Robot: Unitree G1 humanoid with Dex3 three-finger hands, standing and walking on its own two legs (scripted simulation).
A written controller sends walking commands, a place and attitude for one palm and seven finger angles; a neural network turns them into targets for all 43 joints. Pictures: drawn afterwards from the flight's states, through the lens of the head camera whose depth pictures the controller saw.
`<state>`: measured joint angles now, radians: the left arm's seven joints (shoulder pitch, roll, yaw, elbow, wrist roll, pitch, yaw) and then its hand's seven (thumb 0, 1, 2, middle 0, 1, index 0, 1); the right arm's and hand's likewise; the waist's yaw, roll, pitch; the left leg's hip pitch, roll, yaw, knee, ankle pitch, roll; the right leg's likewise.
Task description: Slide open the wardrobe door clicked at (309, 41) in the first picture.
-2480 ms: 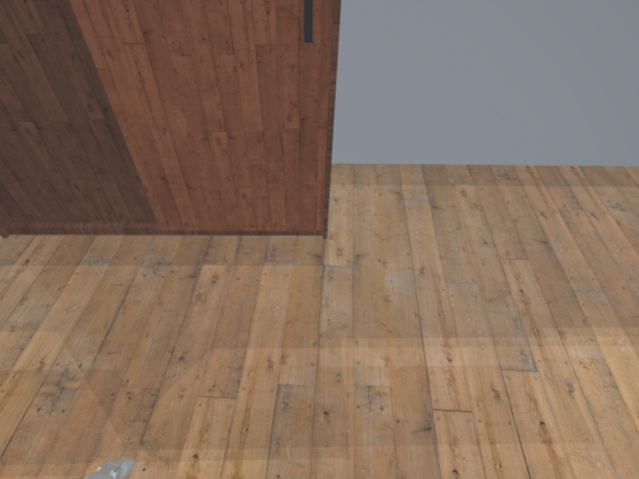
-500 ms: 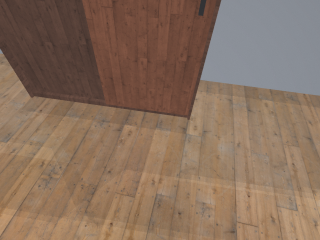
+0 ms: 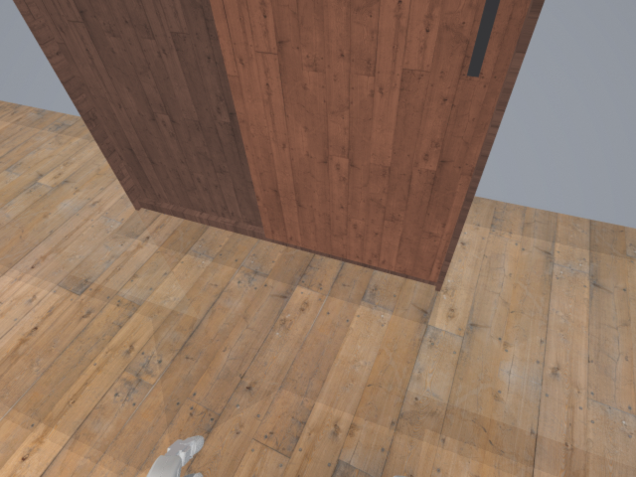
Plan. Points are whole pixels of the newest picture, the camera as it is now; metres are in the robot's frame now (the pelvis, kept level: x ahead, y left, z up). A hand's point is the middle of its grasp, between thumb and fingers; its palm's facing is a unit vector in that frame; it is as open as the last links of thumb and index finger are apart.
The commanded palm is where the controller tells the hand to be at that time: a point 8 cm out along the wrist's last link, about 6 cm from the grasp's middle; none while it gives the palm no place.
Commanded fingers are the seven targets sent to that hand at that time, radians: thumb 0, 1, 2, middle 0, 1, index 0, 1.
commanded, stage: walk to a spot facing it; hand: right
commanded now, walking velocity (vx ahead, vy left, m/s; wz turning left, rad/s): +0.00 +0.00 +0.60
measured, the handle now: out of the picture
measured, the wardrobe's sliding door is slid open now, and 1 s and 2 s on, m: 0.00 0.00 0.00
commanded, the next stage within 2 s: turn to face it in 0.40 s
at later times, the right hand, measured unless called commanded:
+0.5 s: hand (402, 374) +0.30 -0.12 -0.16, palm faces -0.29 +0.93 -0.22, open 7.4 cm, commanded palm none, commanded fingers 0.00 -0.90 -0.90 0.20 0.30 0.20 0.30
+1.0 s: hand (456, 417) +0.24 -0.20 -0.17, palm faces -0.07 +0.98 -0.17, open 7.4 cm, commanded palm none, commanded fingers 0.00 -0.90 -0.90 0.20 0.30 0.20 0.30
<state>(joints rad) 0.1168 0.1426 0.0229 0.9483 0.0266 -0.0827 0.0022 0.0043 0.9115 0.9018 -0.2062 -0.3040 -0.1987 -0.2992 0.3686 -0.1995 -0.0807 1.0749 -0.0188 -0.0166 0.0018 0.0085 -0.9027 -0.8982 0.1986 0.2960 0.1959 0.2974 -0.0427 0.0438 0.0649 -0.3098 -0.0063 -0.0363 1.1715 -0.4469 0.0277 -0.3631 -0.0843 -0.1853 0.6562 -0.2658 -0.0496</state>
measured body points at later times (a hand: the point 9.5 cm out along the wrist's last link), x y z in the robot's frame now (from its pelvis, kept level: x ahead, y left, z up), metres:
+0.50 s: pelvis +0.12 +0.02 -0.01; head +0.16 +0.05 +0.44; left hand +0.02 +0.23 -0.17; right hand +0.32 -0.17 -0.14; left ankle +0.16 +0.11 -0.72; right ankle +0.07 -0.11 -0.68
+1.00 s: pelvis +0.16 -0.02 +0.01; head +0.18 -0.05 +0.46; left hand +0.16 +0.23 -0.12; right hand +0.24 -0.25 -0.16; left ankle +0.13 +0.12 -0.66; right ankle +0.18 -0.08 -0.72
